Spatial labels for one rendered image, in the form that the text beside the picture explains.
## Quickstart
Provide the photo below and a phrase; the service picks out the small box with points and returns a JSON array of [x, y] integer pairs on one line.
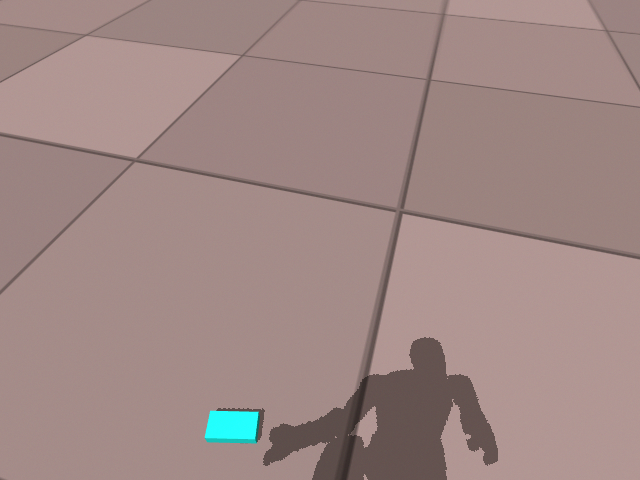
[[232, 427]]

